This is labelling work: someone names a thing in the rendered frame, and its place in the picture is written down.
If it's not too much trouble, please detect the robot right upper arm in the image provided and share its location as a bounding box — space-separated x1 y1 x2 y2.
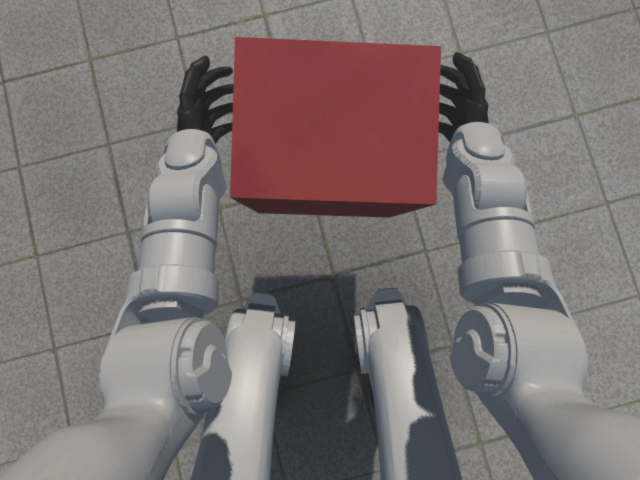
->
450 302 640 480

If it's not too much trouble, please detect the carton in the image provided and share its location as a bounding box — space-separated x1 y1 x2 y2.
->
230 37 441 218

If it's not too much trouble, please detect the right robot forearm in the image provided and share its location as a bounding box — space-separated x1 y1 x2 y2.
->
443 122 588 374

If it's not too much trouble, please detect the robot left hand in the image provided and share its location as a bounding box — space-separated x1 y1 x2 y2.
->
177 55 234 144

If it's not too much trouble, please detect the robot right hand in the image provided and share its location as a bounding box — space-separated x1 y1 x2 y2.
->
439 52 489 142

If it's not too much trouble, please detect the left robot forearm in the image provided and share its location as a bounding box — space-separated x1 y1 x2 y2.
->
99 129 227 399

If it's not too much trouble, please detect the robot right foot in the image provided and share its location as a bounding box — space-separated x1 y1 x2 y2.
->
368 374 375 410

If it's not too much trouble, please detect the right robot thigh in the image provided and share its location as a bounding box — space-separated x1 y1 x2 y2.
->
354 299 462 480

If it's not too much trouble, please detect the robot left upper arm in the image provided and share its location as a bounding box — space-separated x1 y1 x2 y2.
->
0 317 232 480

